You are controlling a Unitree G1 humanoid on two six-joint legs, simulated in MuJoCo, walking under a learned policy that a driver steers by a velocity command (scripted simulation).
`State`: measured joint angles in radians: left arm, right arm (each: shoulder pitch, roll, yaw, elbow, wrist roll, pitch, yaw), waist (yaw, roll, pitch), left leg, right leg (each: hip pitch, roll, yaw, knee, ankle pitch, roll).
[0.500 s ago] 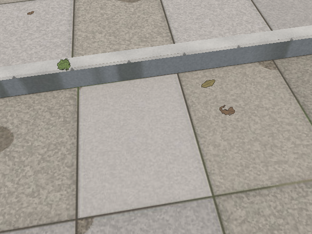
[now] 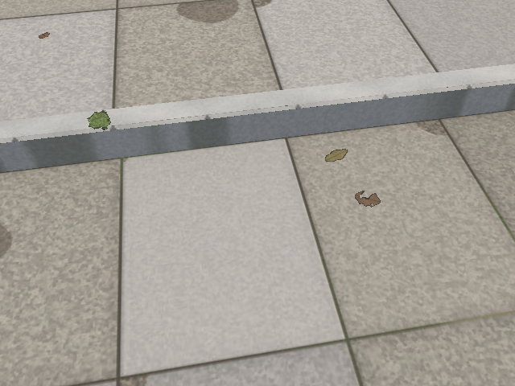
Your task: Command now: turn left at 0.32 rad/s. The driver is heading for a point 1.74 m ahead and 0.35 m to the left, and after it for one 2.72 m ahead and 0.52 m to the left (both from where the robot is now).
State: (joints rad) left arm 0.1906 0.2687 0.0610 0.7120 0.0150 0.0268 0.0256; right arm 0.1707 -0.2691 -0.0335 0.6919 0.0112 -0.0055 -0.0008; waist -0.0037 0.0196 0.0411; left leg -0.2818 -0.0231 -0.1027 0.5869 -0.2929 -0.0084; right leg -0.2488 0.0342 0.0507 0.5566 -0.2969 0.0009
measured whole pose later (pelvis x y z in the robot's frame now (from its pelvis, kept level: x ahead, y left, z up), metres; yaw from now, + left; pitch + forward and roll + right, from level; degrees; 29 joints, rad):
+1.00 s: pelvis +0.33 +0.13 +0.01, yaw +24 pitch +1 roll -2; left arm 0.31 0.26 0.06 0.81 -0.01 -0.09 -0.02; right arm 0.23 -0.30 -0.04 0.70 0.00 -0.06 -0.01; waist 0.03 0.05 0.03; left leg -0.58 0.08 -0.05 1.05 -0.30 0.00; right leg -0.17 0.07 -0.02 0.31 -0.17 -0.06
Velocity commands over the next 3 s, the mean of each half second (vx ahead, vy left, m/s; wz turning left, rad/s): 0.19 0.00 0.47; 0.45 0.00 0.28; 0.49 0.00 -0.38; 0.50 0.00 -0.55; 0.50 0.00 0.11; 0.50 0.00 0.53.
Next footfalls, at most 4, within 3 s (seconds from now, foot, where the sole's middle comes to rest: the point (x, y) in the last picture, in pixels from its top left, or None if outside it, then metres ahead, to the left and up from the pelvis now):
0.28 left None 0.01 0.13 -0.77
0.78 right None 0.40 0.05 -0.77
1.22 left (119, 363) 0.55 0.40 -0.77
1.72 right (200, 270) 0.83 0.21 -0.77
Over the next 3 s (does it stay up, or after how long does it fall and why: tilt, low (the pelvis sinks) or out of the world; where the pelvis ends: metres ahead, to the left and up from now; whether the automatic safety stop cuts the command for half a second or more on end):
stays up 1.42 0.19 0.09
